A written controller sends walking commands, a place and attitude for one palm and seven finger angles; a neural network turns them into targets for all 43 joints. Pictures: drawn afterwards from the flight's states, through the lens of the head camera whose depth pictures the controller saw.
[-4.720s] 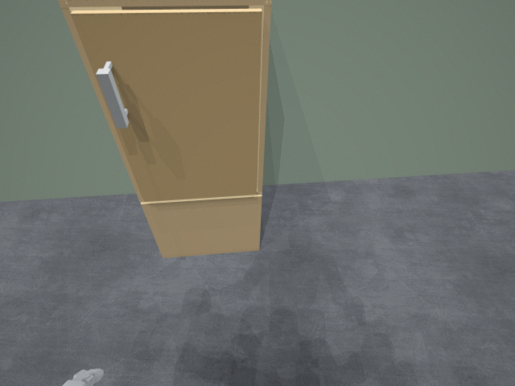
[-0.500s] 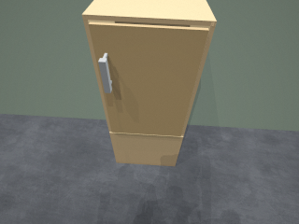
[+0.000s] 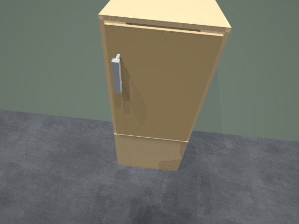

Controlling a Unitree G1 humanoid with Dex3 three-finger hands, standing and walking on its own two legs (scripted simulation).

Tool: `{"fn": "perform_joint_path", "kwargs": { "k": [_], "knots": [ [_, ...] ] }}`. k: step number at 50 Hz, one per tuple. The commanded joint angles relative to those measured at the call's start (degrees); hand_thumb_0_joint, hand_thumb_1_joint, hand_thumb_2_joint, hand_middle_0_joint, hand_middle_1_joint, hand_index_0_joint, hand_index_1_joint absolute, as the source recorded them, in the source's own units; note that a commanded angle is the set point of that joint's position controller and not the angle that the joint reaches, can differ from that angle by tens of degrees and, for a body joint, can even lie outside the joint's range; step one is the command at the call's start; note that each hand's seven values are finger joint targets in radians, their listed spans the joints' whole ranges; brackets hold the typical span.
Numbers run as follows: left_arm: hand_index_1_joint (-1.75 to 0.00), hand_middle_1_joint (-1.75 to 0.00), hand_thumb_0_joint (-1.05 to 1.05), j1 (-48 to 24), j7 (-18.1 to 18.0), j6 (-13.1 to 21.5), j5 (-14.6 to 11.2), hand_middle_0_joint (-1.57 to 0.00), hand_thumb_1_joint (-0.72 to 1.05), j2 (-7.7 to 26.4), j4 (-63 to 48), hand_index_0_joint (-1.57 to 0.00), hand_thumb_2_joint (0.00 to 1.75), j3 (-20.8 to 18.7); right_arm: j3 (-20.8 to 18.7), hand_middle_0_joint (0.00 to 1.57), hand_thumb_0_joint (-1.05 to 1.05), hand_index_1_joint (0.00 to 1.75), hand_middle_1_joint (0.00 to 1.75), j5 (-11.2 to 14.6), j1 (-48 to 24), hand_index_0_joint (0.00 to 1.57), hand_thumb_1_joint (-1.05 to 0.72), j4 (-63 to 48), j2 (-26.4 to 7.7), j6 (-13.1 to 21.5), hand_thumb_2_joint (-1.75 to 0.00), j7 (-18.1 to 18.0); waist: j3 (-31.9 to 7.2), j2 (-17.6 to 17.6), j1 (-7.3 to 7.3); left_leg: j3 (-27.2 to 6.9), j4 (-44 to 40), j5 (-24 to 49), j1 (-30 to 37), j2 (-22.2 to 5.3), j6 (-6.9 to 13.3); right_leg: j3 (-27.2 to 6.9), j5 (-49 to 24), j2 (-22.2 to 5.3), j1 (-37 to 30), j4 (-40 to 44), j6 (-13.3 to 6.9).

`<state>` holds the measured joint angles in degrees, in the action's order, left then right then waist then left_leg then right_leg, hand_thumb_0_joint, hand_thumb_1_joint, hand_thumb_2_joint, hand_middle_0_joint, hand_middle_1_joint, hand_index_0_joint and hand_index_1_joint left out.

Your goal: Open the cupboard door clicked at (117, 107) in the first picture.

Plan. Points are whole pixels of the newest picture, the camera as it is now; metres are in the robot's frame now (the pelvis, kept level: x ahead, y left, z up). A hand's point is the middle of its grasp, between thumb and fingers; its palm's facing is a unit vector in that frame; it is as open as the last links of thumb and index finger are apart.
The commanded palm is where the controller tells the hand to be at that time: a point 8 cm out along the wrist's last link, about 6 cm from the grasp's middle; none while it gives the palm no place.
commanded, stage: look again from close up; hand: left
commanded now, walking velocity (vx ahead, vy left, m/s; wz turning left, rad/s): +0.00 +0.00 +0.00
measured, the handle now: (118, 74) +0.61 +0.16 +0.07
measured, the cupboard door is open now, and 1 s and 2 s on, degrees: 0 0 0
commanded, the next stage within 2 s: shuffle to correct the standing spot in 0.02 s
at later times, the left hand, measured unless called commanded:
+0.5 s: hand out of the picture -0.06 +0.16 -0.18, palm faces +0.09 -0.98 -0.16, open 7.4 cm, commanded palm none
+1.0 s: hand out of the picture +0.07 +0.17 -0.18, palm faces +0.00 -0.98 -0.19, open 7.3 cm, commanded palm none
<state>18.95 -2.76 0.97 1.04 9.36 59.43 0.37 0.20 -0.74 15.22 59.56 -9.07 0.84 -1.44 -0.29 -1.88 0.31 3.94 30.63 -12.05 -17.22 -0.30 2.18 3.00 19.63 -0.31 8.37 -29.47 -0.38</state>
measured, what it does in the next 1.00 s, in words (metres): steps on the spot: right foot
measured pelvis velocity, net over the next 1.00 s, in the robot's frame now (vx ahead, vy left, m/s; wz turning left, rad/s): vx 0.05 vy -0.01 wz -0.04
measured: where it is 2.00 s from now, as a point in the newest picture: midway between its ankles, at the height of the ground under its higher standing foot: outside the picture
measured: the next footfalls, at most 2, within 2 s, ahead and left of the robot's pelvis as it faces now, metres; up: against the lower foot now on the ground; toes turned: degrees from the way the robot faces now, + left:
right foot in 0.98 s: +0.11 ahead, -0.14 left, +0.00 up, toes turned -5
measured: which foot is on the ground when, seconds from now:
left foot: down 0.00-1.00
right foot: down 0.00-0.64, up 0.66-0.96, down 0.98-1.00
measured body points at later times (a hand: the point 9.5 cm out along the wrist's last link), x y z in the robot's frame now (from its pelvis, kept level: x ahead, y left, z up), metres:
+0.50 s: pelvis +0.02 -0.01 +0.00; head +0.01 +0.01 +0.45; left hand -0.06 +0.21 -0.16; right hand +0.02 -0.23 -0.15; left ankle +0.04 +0.09 -0.72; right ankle -0.04 -0.11 -0.73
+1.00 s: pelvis +0.05 -0.01 +0.00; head +0.06 +0.00 +0.45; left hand +0.07 +0.22 -0.16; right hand +0.07 -0.24 -0.15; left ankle +0.09 +0.08 -0.73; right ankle +0.07 -0.13 -0.74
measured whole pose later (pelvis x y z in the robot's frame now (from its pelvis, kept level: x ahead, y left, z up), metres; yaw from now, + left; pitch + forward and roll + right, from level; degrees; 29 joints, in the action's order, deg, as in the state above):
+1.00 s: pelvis +0.05 -0.01 +0.00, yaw -2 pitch -1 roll +0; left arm 16.3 -2.3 -0.5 1.7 9.4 59.7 -1.4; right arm -1.3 -0.8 14.8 60.6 -8.1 -0.2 -2.0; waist 1.7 -1.9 0.2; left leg 8.9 31.5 -13.7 -16.9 -1.8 2.4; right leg 3.4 14.6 -2.8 15.8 -31.6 0.2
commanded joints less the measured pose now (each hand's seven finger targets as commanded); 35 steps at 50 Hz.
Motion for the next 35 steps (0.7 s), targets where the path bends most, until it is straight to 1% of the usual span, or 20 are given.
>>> {"fn": "perform_joint_path", "kwargs": {
  "k": [1, 6, 8, 12, 14, 16, 18, 19, 20, 21, 22, 24, 25, 27, 29, 30, 31, 32, 33, 35],
  "knots": [
    [-0.3, -0.3, 0.0, 4.2, 0.2, 0.2, 0.2, -0.2, 0.9, 5.6, -2.1, -0.2, 0.9, -1.4, -1.6, 0.2, 0.0, 0.3, 0.3, -0.1, 1.5, 0.2, -0.9, -2.7, -7.0, 1.1, -0.9, -0.1, 3.4, 3.2, 0.0, -8.5, -7.9, 2.3, 1.5, -6.2, 1.0, -5.3, -6.0, -4.3, 5.4, 5.9, -2.2],
    [-0.3, -0.3, 0.0, 3.9, 0.4, 0.2, 0.2, -0.2, 0.9, 6.3, -2.2, -0.2, 0.9, -1.5, -1.7, 0.2, 0.0, 0.3, 0.3, -0.1, 0.8, 0.2, -0.9, -2.7, -8.0, 1.1, -0.9, 0.0, 2.5, 3.0, 0.06, -8.9, -9.0, 1.6, 2.2, -6.5, 1.0, -5.1, -6.3, -4.5, 4.9, 6.6, -2.0],
    [-0.3, -0.3, 0.0, 5.1, 0.6, -0.1, 0.3, -0.2, 0.9, 4.5, -1.2, -0.2, 0.9, -1.0, -1.4, 0.2, 0.0, 0.3, 0.3, -0.2, 1.6, 0.2, -0.9, -1.7, -6.6, 0.7, -0.9, 0.2, 2.2, 3.3, -0.13, -9.3, -10.5, -7.2, 2.2, -6.6, 0.8, -4.1, -0.4, -4.0, 5.2, 6.3, -1.9],
    [-0.3, -0.3, 0.0, 7.0, 1.4, -0.8, 1.0, -0.2, 0.9, 4.2, -1.3, -0.2, 0.9, -1.3, -2.5, 0.2, 0.0, 0.3, 0.3, -0.6, 1.9, 0.2, -0.9, -2.1, -8.9, -0.3, -0.9, 0.3, 5.8, 6.4, 0.16, -14.2, -17.1, -25.6, -2.4, -9.7, 2.6, -0.5, 6.6, -1.2, 7.5, 1.8, -2.1],
    [-0.3, -0.3, 0.0, 8.1, 1.6, -0.7, 1.1, -0.2, 0.9, 3.8, -1.0, -0.2, 0.9, -1.4, -2.9, 0.2, 0.0, 0.3, 0.3, -0.5, 1.9, 0.2, -0.9, -2.2, -9.2, -0.2, -0.9, 0.3, 6.3, 6.2, 0.67, -15.2, -17.8, -26.6, -3.5, -10.6, 3.6, 0.0, 5.5, -0.8, 7.2, 0.9, -2.4],
    [-0.3, -0.3, 0.0, 9.8, 1.9, -0.6, 1.0, -0.2, 0.9, 3.4, -0.7, -0.2, 0.9, -1.6, -3.0, 0.2, 0.0, 0.3, 0.3, -0.5, 1.6, 0.2, -0.9, -2.4, -8.9, -0.1, -0.9, 0.3, 6.3, 5.5, 1.25, -14.0, -16.5, -26.1, -4.9, -10.1, 3.6, -0.4, 5.3, -1.2, 5.8, 2.3, -2.7],
    [-0.3, -0.3, 0.0, 11.5, 1.9, -0.1, 0.9, -0.2, 0.9, 3.9, -0.1, -0.2, 0.9, -1.8, -2.9, 0.2, 0.0, 0.3, 0.3, -0.5, 1.1, 0.2, -0.9, -2.8, -7.5, 0.0, -0.9, 0.5, 6.8, 1.7, 1.88, -10.0, -11.3, -22.9, -7.4, -7.2, 2.4, -5.0, 8.8, -3.5, 4.4, 7.0, -3.7],
    [-0.3, -0.3, 0.0, 12.2, 1.8, 0.3, 0.8, -0.2, 0.9, 4.9, 0.2, -0.2, 0.9, -2.0, -2.6, 0.2, 0.0, 0.3, 0.3, -0.4, 0.5, 0.2, -0.9, -3.0, -6.0, 0.2, -0.9, 0.6, 7.0, -2.0, 1.99, -7.0, -5.9, -18.6, -8.7, -4.7, 1.4, -9.6, 11.1, -5.9, 3.8, 10.4, -5.0],
    [-0.3, -0.3, 0.0, 12.9, 1.5, 0.5, 0.6, -0.2, 0.9, 6.1, 0.5, -0.2, 0.9, -2.3, -2.2, 0.2, 0.0, 0.3, 0.3, -0.3, -0.2, 0.2, -0.9, -3.6, -4.4, 0.4, -0.9, 0.8, 7.5, -7.8, 2.1, -2.1, 1.9, -13.4, -11.2, -1.7, 0.3, -15.4, 13.5, -9.8, 2.6, 14.7, -6.8],
    [-0.3, -0.3, 0.0, 13.2, 1.1, 0.9, 0.4, -0.2, 0.9, 7.3, 0.8, -0.2, 0.9, -2.8, -1.9, 0.2, 0.0, 0.3, 0.3, -0.4, -1.3, 0.2, -0.9, -4.2, -3.1, 0.7, -0.9, 1.2, 8.5, -11.4, 2.12, 1.0, 8.6, -10.3, -14.6, -0.4, -0.2, -20.5, 11.1, -14.1, 1.1, 17.9, -8.7],
    [-0.3, -0.3, 0.0, 14.0, 0.9, 1.5, 0.5, -0.2, 0.9, 7.1, 1.0, -0.2, 0.9, -2.9, -1.9, 0.2, 0.0, 0.3, 0.3, -0.5, -3.1, 0.2, -0.9, -5.0, -2.9, 1.1, -0.9, 1.4, 9.2, -10.3, 2.57, 1.0, 13.6, -11.9, -17.5, -0.7, -0.1, -22.3, 3.1, -16.4, -0.6, 18.3, -10.4],
    [-0.3, -0.3, 0.0, 15.0, 0.7, 2.1, 0.8, -0.2, 0.9, 7.1, 1.5, -0.2, 0.9, -3.1, -1.9, 0.2, 0.0, 0.3, 0.3, -0.3, -4.0, 0.2, -0.9, -5.5, -2.3, 1.6, -0.9, 1.7, 8.0, -5.5, 2.41, 1.0, 17.5, -14.5, -20.3, -1.6, 0.1, -20.3, -10.5, -17.6, -5.2, 15.6, -12.3],
    [-0.3, -0.3, 0.0, 14.5, 0.6, 2.2, 1.0, -0.2, 0.9, 7.0, 1.6, -0.2, 0.9, -3.0, -1.8, 0.2, 0.0, 0.3, 0.3, -0.1, -4.4, 0.2, -0.9, -5.4, -1.7, 1.8, -0.9, 1.8, 7.9, -4.4, 2.19, 1.1, 15.7, -14.5, -19.6, -1.9, 0.1, -17.5, -15.7, -16.8, -5.8, 14.2, -12.4],
    [-0.3, -0.3, 0.0, 13.3, 0.7, 2.1, 1.0, -0.2, 0.9, 7.0, 2.0, -0.2, 0.9, -2.8, -1.4, 0.2, 0.0, 0.3, 0.3, 0.1, -2.7, 0.2, -0.9, -4.7, -0.5, 2.2, -0.9, 1.9, 6.4, -3.9, 1.06, 2.8, 7.2, -9.7, -10.6, -1.1, -0.1, -12.1, -19.1, -13.6, -1.9, 11.3, -10.4],
    [-0.3, -0.3, 0.0, 11.2, 1.0, 1.8, 0.5, -0.2, 0.9, 6.1, 2.2, -0.2, 0.9, -2.6, -1.5, 0.2, 0.0, 0.3, 0.3, 0.1, 4.2, 0.2, -0.9, -1.7, -0.7, 2.6, -0.9, 1.4, 5.0, -3.5, -2.0, 4.6, -1.7, -2.4, 4.3, 0.5, 0.0, -6.3, -14.8, -8.9, 6.4, 5.6, -6.8],
    [-0.3, -0.3, 0.0, 11.2, 1.2, 1.5, 0.2, -0.2, 0.9, 4.5, 2.3, -0.2, 0.9, -2.2, -2.0, 0.2, 0.0, 0.3, 0.3, 0.1, 9.2, 0.2, -0.9, 0.0, -3.4, 2.8, -0.9, 0.8, 2.5, 1.2, -3.61, -0.4, -4.6, -0.5, 13.0, -2.9, 0.9, -4.3, -12.9, -6.3, 11.6, -1.9, -5.0],
    [-0.3, -0.3, 0.0, 11.9, 1.3, 1.3, 0.0, -0.2, 0.9, 1.8, 1.6, -0.2, 0.9, -1.8, -3.0, 0.2, 0.0, 0.3, 0.3, -0.4, 13.2, 0.2, -0.9, 1.0, -8.3, 2.9, -0.9, 0.0, 0.7, 12.3, -4.15, -17.2, -9.3, 4.8, 19.0, -15.2, 5.7, -0.4, -2.0, -1.2, 20.7, -12.6, -1.7],
    [-0.3, -0.3, 0.0, 11.0, 1.1, 1.2, 0.0, -0.2, 0.9, 0.9, 0.3, -0.2, 0.9, -1.3, -3.2, 0.2, 0.0, 0.3, 0.3, -0.2, 15.5, 0.2, -0.9, 1.0, -10.2, 2.3, -0.9, -0.6, -0.8, 15.6, -4.06, -25.8, -15.1, 12.2, 19.1, -24.2, 11.1, 0.3, 13.4, -0.2, 23.9, -23.7, -0.8],
    [-0.3, -0.3, 0.0, 9.8, 0.9, 0.6, 0.6, -0.2, 0.9, 1.4, 0.1, -0.2, 0.9, -1.6, -2.9, 0.2, 0.0, 0.3, 0.3, -0.1, 12.0, 0.2, -0.9, 0.0, -9.2, 1.7, -0.9, -0.5, 1.1, 10.3, -2.87, -22.3, -16.0, 8.9, 11.7, -24.1, 12.2, -2.1, 13.6, -2.6, 20.9, -27.8, -1.5],
    [-0.3, -0.3, 0.0, 8.8, 0.8, -0.2, 0.8, -0.2, 0.9, -0.4, 1.4, -0.2, 0.9, -1.3, -1.5, 0.2, 0.0, 0.3, 0.3, -0.1, 4.7, 0.2, -0.9, -1.2, -5.4, 1.9, -0.9, -0.8, 6.5, 8.2, -0.16, -16.7, -17.5, 10.1, -1.1, -20.4, 10.5, -3.2, 8.6, -4.7, 16.7, -26.4, -0.7]
  ]
}}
